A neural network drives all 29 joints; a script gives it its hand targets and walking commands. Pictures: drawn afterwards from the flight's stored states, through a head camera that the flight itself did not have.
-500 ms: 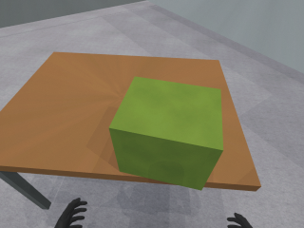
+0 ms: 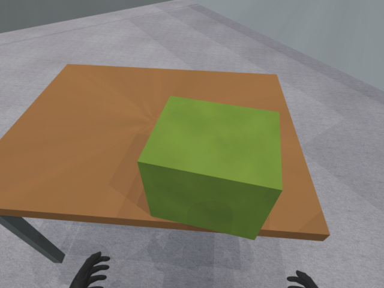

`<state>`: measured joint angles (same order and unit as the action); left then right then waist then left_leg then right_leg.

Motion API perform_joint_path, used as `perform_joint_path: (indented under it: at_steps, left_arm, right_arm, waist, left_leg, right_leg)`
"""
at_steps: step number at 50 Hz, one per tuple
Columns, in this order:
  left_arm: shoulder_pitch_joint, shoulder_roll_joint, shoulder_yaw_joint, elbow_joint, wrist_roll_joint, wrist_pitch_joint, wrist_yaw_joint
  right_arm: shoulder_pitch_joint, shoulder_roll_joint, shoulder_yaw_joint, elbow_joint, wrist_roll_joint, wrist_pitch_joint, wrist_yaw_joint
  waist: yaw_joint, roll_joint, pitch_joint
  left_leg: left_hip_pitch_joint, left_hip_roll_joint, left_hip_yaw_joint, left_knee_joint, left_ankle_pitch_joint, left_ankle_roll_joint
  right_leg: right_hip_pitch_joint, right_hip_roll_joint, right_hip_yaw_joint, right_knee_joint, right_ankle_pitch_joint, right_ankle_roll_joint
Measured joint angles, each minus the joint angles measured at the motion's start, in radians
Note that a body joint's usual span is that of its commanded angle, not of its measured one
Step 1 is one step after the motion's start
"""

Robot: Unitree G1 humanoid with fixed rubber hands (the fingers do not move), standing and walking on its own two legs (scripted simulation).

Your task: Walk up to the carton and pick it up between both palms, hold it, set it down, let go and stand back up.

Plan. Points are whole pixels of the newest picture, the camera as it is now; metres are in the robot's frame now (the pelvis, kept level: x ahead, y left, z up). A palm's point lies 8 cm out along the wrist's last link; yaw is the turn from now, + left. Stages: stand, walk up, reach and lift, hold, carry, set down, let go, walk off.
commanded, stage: stand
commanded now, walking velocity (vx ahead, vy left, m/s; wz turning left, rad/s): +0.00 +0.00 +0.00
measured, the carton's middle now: (211, 166) +0.41 -0.04 +0.00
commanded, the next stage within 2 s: none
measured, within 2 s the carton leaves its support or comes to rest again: neither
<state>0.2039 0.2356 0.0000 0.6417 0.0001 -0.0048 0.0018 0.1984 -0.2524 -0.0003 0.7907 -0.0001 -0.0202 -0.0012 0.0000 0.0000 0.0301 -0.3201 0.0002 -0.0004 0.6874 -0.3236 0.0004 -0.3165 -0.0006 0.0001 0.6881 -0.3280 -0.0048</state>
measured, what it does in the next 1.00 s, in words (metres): stands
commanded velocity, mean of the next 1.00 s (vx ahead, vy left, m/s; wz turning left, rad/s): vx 0.00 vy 0.00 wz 0.00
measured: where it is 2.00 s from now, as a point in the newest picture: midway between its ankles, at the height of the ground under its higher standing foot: outside the picture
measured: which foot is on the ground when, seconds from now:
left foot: down 0.00-1.00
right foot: down 0.00-1.00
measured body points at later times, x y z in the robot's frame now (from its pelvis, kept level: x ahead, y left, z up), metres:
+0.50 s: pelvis +0.00 +0.00 +0.00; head +0.00 +0.00 +0.45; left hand +0.15 +0.24 -0.09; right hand +0.12 -0.25 -0.11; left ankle +0.03 +0.12 -0.72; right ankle +0.03 -0.12 -0.72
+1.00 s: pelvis +0.00 +0.00 +0.00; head +0.00 +0.00 +0.45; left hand +0.15 +0.24 -0.10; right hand +0.12 -0.25 -0.11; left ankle +0.03 +0.12 -0.72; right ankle +0.03 -0.12 -0.72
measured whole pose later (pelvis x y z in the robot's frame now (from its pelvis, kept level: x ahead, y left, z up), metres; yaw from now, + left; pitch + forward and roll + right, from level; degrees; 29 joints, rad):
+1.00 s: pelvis +0.00 +0.00 +0.00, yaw +0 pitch -2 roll +0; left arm 0.20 0.24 0.00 0.67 0.00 -0.01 0.00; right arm 0.20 -0.25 0.00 0.82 0.00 -0.02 0.00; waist 0.00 0.00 0.03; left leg -0.32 0.00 0.00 0.65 -0.30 0.00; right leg -0.32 0.00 0.00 0.65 -0.31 0.00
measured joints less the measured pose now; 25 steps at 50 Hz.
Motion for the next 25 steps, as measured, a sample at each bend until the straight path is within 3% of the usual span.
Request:
perform_joint_path:
  at_steps: [25]
  left_arm:
    - [0.000,0.000,0.000,0.015,0.000,-0.001,0.000]
  right_arm:
    - [0.000,0.000,0.000,0.011,0.000,0.000,0.000]
  waist:
    - [0.000,0.000,0.000]
  left_leg:
    - [0.000,0.000,0.000,-0.017,0.010,0.000]
  right_leg:
    - [0.000,0.000,0.000,-0.017,0.010,0.000]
